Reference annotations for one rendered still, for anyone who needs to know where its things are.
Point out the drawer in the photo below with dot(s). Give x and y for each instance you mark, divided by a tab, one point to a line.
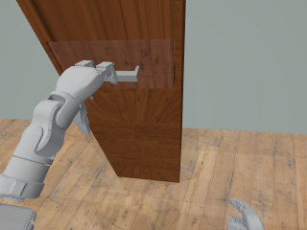
156	59

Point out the left robot forearm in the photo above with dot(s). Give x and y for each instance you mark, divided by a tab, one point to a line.
40	142

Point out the cabinet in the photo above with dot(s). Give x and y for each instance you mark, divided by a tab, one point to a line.
138	129

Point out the right robot hand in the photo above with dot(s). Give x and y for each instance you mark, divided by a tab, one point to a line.
250	218

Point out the handle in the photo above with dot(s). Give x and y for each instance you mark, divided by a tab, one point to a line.
127	75

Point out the left robot hand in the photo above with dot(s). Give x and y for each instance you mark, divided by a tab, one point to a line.
82	81

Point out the left robot upper arm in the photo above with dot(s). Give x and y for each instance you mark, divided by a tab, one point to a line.
13	217

